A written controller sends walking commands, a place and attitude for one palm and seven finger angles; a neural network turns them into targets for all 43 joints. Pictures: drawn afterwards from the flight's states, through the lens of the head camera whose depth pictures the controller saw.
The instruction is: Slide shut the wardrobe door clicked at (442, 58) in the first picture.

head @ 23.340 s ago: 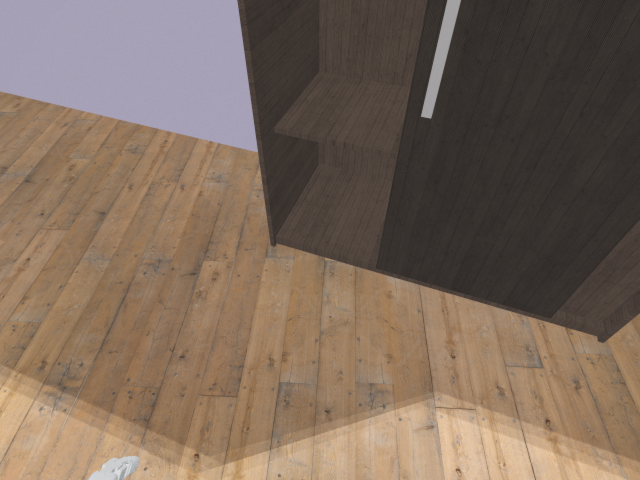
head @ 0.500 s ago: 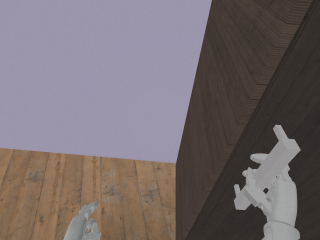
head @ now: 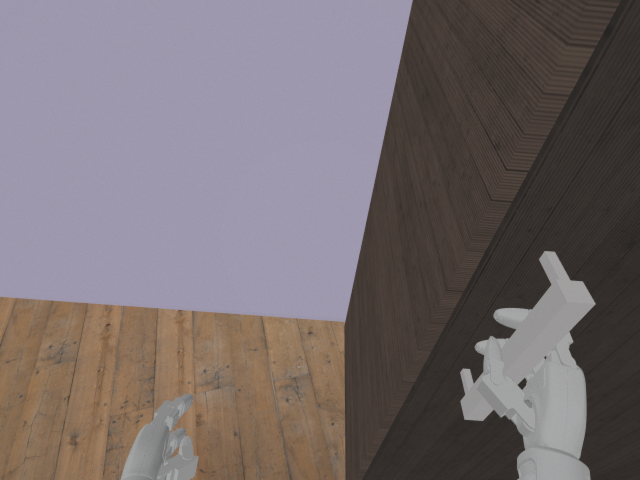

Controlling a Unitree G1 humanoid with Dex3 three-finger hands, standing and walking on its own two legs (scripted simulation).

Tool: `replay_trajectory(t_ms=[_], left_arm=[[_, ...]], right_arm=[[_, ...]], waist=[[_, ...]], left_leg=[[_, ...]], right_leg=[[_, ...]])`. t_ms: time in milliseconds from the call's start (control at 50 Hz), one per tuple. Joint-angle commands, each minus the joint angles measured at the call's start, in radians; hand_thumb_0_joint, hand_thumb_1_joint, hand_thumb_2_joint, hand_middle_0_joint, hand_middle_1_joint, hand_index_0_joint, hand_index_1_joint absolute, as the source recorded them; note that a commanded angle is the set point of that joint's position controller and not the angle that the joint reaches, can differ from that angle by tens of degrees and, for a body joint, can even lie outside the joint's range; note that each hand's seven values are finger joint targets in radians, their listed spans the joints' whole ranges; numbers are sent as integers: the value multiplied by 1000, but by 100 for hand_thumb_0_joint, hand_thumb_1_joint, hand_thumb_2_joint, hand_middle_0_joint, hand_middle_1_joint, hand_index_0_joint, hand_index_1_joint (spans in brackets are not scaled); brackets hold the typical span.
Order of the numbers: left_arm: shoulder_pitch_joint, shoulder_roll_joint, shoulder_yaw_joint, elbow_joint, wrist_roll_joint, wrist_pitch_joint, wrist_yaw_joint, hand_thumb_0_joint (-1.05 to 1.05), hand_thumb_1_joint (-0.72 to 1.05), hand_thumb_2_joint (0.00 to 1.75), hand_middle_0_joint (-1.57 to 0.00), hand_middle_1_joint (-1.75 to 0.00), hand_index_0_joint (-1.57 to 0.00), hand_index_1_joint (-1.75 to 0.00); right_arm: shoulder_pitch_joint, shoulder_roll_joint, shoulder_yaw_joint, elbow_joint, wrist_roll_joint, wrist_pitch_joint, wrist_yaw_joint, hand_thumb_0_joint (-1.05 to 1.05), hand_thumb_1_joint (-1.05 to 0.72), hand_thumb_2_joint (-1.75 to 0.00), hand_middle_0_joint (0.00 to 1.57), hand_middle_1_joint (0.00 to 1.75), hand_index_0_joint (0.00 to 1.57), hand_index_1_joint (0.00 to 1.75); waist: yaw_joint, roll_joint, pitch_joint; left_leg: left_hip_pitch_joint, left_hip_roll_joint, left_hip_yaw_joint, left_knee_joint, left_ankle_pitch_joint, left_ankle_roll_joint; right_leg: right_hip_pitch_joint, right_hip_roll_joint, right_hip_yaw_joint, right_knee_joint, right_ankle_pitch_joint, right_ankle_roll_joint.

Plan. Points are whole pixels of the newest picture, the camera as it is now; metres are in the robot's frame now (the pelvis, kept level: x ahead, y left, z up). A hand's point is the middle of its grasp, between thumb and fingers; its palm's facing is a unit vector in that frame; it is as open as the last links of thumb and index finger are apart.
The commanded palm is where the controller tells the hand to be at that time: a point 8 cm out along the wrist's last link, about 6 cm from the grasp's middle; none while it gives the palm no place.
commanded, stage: stop walking and hold the door there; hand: right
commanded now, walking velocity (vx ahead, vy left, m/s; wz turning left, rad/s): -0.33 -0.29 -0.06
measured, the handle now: (506, 346) +0.25 -0.20 +0.10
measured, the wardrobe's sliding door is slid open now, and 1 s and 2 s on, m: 0.00 0.00 0.00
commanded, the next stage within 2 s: loosen the grip on the handle in 1.70 s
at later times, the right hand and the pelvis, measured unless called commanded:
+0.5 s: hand (496, 385) +0.20 -0.17 +0.11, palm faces +0.17 +0.98 -0.07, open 6.1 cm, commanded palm +0.17 -0.18 +0.10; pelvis -0.07 -0.05 +0.00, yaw +1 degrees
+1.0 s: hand (509, 387) +0.20 -0.18 +0.11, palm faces -0.11 +0.99 +0.01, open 6.1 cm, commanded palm +0.18 -0.19 +0.10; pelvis -0.11 -0.13 +0.01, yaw +3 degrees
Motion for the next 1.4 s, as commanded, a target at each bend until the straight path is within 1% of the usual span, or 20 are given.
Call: replay_trajectory(t_ms=[0, 180, 300, 360, 400, 500, 520, 540, 580, 600, 620, 640, 660, 700, 780, 900, 1080, 1220, 1280, 1380], left_arm=[[-123, 96, 34, -178, -1, -53, 5, 0, 90, 90, -20, -30, -20, -30], [-123, 88, 45, -207, -14, 6, -17, 0, 90, 90, -20, -30, -20, -30], [-186, 105, 36, -248, -4, 13, -12, 0, 90, 90, -20, -30, -20, -30], [-162, 75, 26, -209, -5, 1, -16, 0, 90, 90, -20, -30, -20, -30], [-154, 79, 25, -185, -10, -14, -27, 0, 90, 90, -20, -30, -20, -30], [-167, 79, 43, -197, 23, 16, -39, 0, 90, 90, -20, -30, -20, -30], [-157, 77, 45, -191, 15, 26, -47, 0, 90, 90, -20, -30, -20, -30], [-139, 87, 40, -165, -6, 35, -52, 0, 90, 90, -20, -30, -20, -30], [-169, 50, -3, -163, -2, 45, -41, 0, 90, 90, -20, -30, -20, -30], [-212, 9, -29, -198, 3, 30, -64, 0, 90, 90, -20, -30, -20, -30], [-144, 48, 6, -150, -5, 46, -30, 0, 90, 90, -20, -30, -20, -30], [-184, 59, 20, -181, -22, 38, -20, 0, 90, 90, -20, -30, -20, -30], [-154, 50, 15, -169, -29, 23, -17, 0, 90, 90, -20, -30, -20, -30], [-134, 86, 35, -174, -28, 4, -31, 0, 90, 90, -20, -30, -20, -30], [-173, 80, 17, -132, -5, -6, -39, 0, 90, 90, -20, -30, -20, -30], [-190, 79, 1, -129, 2, 10, -41, 0, 90, 90, -20, -30, -20, -30], [-147, 64, 1, -98, 17, 0, -21, 0, 90, 90, -20, -30, -20, -30], [-155, 61, 6, -103, 18, -8, -18, 0, 90, 90, -20, -30, -20, -30], [-149, 84, 18, -100, 0, -4, -14, 0, 90, 90, -20, -30, -20, -30], [-162, 88, 12, -94, 10, 8, -11, 0, 90, 90, -20, -30, -20, -30]], right_arm=[[-129, -62, 144, -185, -50, -33, 73, 0, -90, -90, 45, 140, 45, 140], [-189, -75, 189, -225, -49, -55, 80, 0, -90, -90, 45, 140, 45, 140], [-278, -47, 221, -276, -78, -69, 74, 0, -90, -90, 45, 140, 45, 140], [-311, -29, 250, -245, -48, -59, 74, 0, -90, -90, 45, 140, 45, 140], [-387, 34, 339, -222, -46, -37, 89, 0, -90, -90, 45, 140, 45, 140], [-500, -3, 291, -212, -19, -1, 87, 0, -90, -90, 45, 140, 45, 140], [-504, -13, 281, -208, -30, -2, 88, 0, -90, -90, 45, 140, 45, 140], [-513, -34, 267, -204, -43, -12, 92, 0, -90, -90, 45, 140, 45, 140], [-615, -37, 225, -253, -16, -5, 99, 0, -90, -90, 45, 140, 45, 140], [-648, -101, 190, -368, -17, -23, 107, 0, -90, -90, 45, 140, 45, 140], [-536, -56, 160, -180, -30, -13, 107, 0, -90, -90, 45, 140, 45, 140], [-553, 11, 261, -211, -29, 7, 127, 0, -90, -90, 45, 140, 45, 140], [-580, 50, 313, -244, -24, 12, 129, 0, -90, -90, 45, 140, 45, 140], [-584, 37, 316, -247, -21, -6, 126, 0, -90, -90, 45, 140, 45, 140], [-674, 89, 376, -132, -7, -12, 134, 0, -90, -90, 45, 140, 45, 140], [-834, 120, 412, -16, -14, 13, 147, 0, -90, -90, 45, 140, 45, 140], [-930, 137, 417, 72, -2, 24, 140, 0, -90, -90, 45, 140, 45, 140], [-910, 101, 392, -8, 13, 18, 144, 0, -90, -90, 45, 140, 45, 140], [-906, 126, 399, 91, 8, 13, 141, 0, -90, -90, 45, 140, 45, 140], [-976, 133, 397, 147, 7, 14, 132, 0, -90, -90, 45, 140, 45, 140]], waist=[[69, 57, -7], [82, 178, -102], [56, -121, -117], [45, 52, -122], [61, 111, -146], [42, -115, -174], [25, 41, -165], [28, 427, -107], [58, 241, 16], [65, 217, -57], [75, 291, -137], [67, 348, -172], [106, 200, -249], [91, -227, -315], [100, 126, -117], [74, -152, -98], [90, -61, -189], [102, 22, -258], [97, 176, -254], [87, -15, -184]], left_leg=[[0, 54, -87, -67, 149, 46], [-118, 226, -167, -53, 238, 94], [-26, -7, -2, 655, -288, 14], [-155, 47, -8, 656, -342, 20], [-181, 37, 42, 626, -331, 23], [189, -52, 187, 84, -347, 99], [162, 64, 70, -140, -256, 179], [-117, 366, -363, -260, -201, 302], [-8, 364, -214, -148, 349, 279], [10, 371, -268, 25, 370, 148], [201, 211, -1, 111, 531, 141], [195, 134, 34, 179, 580, 92], [100, 82, 73, 348, 527, 31], [-204, -16, -8, 659, -360, 6], [-255, 12, -73, 699, -257, 17], [-75, -24, 52, 493, -118, 39], [51, -61, 76, 68, -224, 76], [-69, 31, -58, -24, -14, 96], [-101, -4, -26, -7, -102, 61], [-84, -3, -32, -33, -209, 91]], right_leg=[[-29, -121, 115, -77, 74, 39], [85, -103, 129, 83, 208, 46], [-167, -337, 346, -275, 68, -59], [3, -306, 234, -159, 314, -102], [119, -270, 173, -173, 276, -12], [15, -106, 16, -251, 144, 326], [4, -19, -61, 85, 141, 358], [11, -35, 136, 561, -83, 224], [-239, -52, 135, 616, -191, 113], [-180, -138, 182, 365, -204, 112], [-173, -51, 35, 207, -58, 81], [-31, -25, 15, 66, 111, 62], [178, -66, 24, 4, 431, 29], [418, -364, 381, -8, 872, -124], [189, -382, 440, -198, 296, -59], [-8, -259, 180, -358, -305, 31], [136, -261, 198, -316, -206, 99], [352, -187, 160, -93, 328, 150], [349, -249, 246, -126, 179, 55], [204, -222, 222, -225, -143, 114]])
